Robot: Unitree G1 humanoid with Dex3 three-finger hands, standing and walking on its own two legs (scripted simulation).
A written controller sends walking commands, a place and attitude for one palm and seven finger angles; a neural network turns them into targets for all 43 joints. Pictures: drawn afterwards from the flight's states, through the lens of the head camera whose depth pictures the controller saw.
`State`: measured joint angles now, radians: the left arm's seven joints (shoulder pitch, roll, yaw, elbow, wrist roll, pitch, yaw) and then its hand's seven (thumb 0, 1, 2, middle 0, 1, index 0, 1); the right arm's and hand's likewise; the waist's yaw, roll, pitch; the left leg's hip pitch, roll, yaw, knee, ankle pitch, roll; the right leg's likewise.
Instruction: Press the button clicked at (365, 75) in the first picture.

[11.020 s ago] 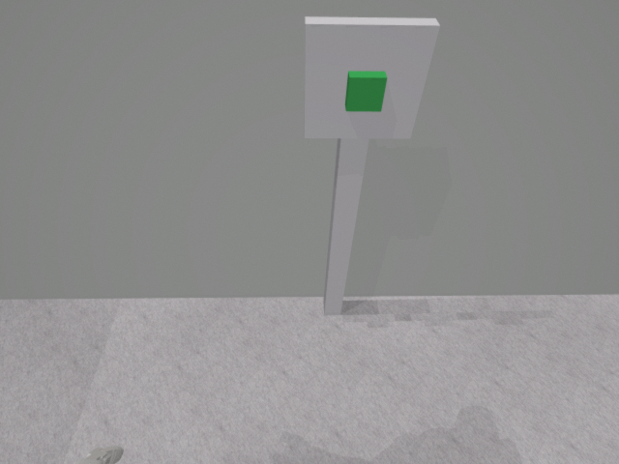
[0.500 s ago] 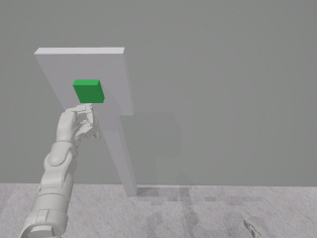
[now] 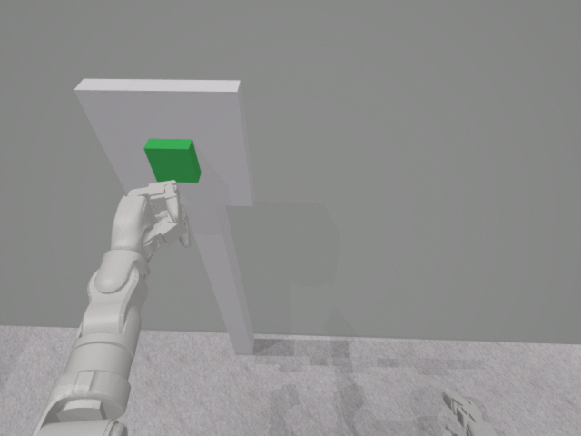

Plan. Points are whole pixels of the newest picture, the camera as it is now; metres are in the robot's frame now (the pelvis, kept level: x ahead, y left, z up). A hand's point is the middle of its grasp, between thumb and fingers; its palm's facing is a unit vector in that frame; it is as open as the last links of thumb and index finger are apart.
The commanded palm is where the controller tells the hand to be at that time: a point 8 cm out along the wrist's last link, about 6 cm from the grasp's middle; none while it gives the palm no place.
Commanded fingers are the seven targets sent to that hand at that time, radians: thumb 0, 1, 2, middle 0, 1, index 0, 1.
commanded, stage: press the button with the knuckle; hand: left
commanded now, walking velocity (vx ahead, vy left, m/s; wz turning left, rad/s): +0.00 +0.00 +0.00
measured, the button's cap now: (174, 159) +0.47 +0.20 +0.14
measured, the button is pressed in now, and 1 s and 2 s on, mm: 0 13 0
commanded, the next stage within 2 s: hold the button down briefly in 0.96 s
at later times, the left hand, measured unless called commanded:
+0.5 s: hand (189, 203) +0.41 +0.17 +0.11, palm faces +0.02 -1.00 -0.02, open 3.0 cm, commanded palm +0.39 +0.22 +0.11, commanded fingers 0.00 0.90 0.90 -1.30 -1.50 -1.30 -1.50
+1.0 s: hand (191, 195) +0.42 +0.17 +0.11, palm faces +0.02 -1.00 -0.03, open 2.9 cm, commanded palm +0.43 +0.22 +0.11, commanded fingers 0.00 0.90 0.90 -1.30 -1.50 -1.30 -1.50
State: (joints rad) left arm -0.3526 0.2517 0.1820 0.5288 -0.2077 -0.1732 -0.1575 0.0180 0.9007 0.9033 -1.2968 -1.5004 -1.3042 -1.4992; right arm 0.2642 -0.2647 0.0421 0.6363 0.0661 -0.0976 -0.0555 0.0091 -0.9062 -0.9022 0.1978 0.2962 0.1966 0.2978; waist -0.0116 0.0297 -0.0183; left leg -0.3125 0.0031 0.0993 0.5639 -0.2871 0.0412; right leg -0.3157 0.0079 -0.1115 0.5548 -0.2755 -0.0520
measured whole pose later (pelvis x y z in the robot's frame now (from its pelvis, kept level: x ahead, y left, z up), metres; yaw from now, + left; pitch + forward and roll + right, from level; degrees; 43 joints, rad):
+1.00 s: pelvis -0.02 +0.00 -0.01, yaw +1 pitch +6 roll -1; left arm -0.77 0.34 0.22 1.08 -0.16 -0.33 -0.18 -0.01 0.80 0.99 -1.30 -1.50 -1.34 -1.50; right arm 0.33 -0.28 0.05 0.71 0.06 -0.09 -0.05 0.01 -0.91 -0.90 0.20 0.30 0.20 0.30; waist -0.07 0.02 -0.02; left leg -0.48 0.00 0.07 0.66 -0.29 0.04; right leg -0.46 0.00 -0.14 0.63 -0.28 -0.06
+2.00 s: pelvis +0.00 +0.01 +0.00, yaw -1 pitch +4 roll +0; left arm -0.40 0.25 0.21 0.60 -0.20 -0.23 -0.16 0.00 0.87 0.91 -1.30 -1.50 -1.30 -1.50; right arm 0.30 -0.26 0.04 0.61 0.06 -0.10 -0.03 0.01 -0.91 -0.90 0.20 0.30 0.20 0.30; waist -0.03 0.03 -0.05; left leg -0.37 0.00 0.11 0.61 -0.31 0.05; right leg -0.38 0.01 -0.09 0.59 -0.28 -0.04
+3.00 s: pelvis +0.01 -0.01 +0.00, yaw +1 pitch -2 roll +0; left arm 0.12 0.27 0.20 -0.05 -0.25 0.00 -0.18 0.02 0.90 0.90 -1.30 -1.50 -1.31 -1.50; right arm 0.20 -0.27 0.05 0.61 0.07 -0.17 -0.08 0.01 -0.91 -0.90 0.20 0.30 0.19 0.30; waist 0.02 0.07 -0.03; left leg -0.20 0.00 0.06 0.51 -0.28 0.02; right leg -0.19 0.03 -0.12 0.49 -0.27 -0.06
